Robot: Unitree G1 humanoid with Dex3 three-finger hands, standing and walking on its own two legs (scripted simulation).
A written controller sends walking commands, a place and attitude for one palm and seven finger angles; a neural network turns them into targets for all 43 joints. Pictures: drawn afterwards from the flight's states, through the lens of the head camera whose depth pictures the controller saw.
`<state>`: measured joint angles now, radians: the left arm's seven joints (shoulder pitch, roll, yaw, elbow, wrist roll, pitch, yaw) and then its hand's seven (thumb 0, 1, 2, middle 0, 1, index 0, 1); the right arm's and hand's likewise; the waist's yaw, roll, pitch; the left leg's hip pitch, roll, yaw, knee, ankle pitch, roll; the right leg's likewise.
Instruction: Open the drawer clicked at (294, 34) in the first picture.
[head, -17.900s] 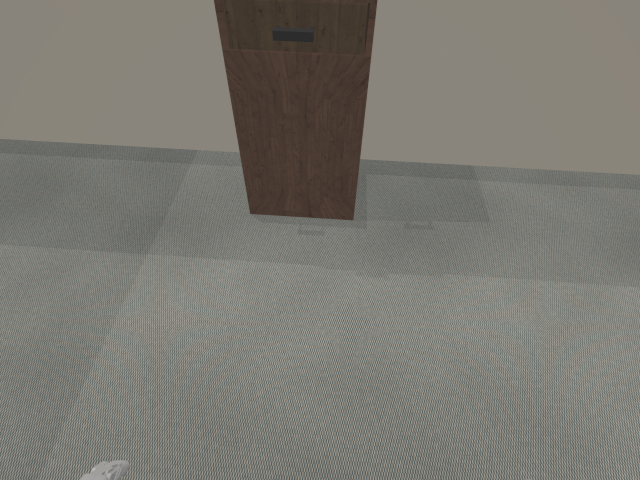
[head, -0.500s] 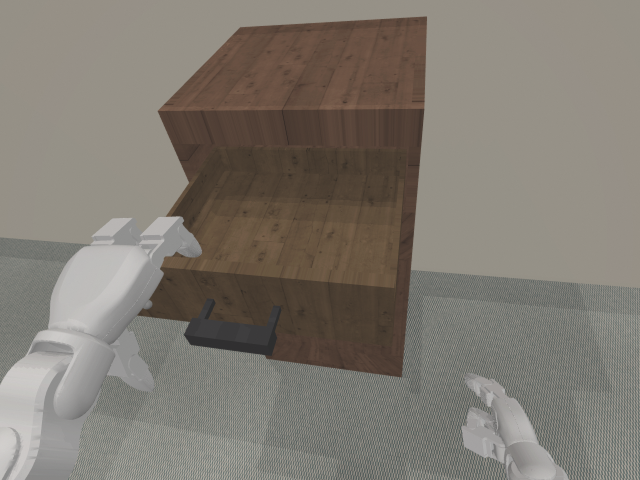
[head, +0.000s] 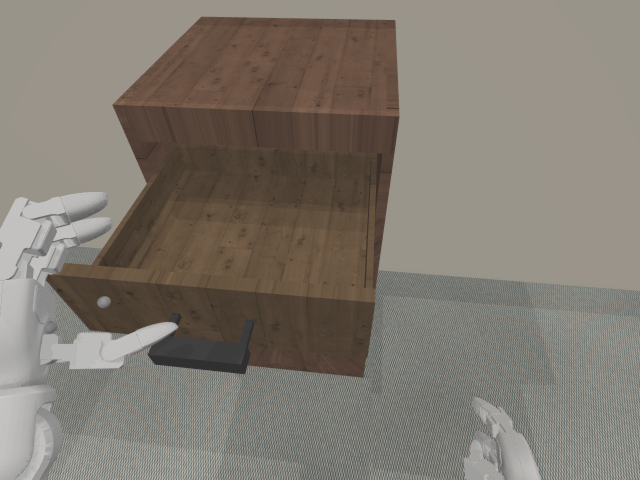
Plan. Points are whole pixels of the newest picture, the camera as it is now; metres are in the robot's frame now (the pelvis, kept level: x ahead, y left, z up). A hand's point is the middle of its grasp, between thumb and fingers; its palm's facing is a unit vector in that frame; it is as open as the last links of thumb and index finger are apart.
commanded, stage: draw the hand back to the body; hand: left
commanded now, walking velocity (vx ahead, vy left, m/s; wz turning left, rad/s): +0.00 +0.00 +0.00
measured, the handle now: (206, 338) +0.27 +0.19 +0.03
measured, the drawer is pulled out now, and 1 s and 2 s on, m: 0.30 0.30 0.30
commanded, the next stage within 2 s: step back with the hand held close in 0.60 s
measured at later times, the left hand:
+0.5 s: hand (68, 324) +0.18 +0.23 +0.20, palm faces +0.45 -0.79 -0.40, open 8.0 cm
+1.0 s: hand (68, 336) +0.18 +0.23 +0.19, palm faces +0.32 -0.79 -0.53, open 7.4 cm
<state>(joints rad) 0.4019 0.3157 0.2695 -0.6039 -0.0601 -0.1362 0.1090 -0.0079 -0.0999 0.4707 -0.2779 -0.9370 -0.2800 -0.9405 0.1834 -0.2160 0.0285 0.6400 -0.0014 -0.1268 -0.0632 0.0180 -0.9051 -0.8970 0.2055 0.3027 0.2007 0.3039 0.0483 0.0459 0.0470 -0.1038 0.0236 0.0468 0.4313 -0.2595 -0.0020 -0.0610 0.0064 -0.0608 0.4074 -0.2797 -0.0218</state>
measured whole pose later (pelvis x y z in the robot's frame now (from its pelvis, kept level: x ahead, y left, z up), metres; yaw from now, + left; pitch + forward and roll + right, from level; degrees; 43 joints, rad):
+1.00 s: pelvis -0.02 +0.01 +0.00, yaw +1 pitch +2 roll -1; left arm 0.60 0.43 0.42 -0.67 -0.07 -0.19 0.11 0.01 0.88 0.90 -0.21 -0.30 -0.21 -0.30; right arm 0.17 -0.24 -0.02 0.55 0.04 -0.02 -0.07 0.02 -0.91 -0.90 0.20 0.30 0.20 0.30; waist -0.02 0.04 0.03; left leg -0.29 0.01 0.04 0.51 -0.25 0.01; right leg -0.24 -0.01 -0.07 0.48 -0.27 -0.01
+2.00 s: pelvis -0.20 +0.01 -0.01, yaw +1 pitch +1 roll +0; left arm 0.54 0.47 0.50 -0.72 -0.06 -0.26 0.14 0.01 0.88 0.90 -0.21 -0.30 -0.21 -0.30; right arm 0.14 -0.18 -0.02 0.61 0.00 -0.10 -0.05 0.02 -0.91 -0.90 0.21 0.30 0.20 0.30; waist -0.01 -0.07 0.05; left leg -0.38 0.01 0.02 0.57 -0.20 0.01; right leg -0.43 0.00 -0.01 0.75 -0.40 0.01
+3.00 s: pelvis -0.33 -0.03 -0.01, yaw +4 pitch -1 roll +0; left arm 0.54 0.42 0.45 -0.65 -0.03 -0.23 0.16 0.01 0.88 0.90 -0.21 -0.30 -0.21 -0.30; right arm 0.23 -0.18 0.02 0.62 0.01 -0.13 -0.04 0.02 -0.90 -0.90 0.21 0.30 0.20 0.30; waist -0.02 0.01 0.02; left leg -0.30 0.04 0.02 0.61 -0.30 0.00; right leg -0.28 0.03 -0.08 0.58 -0.27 -0.07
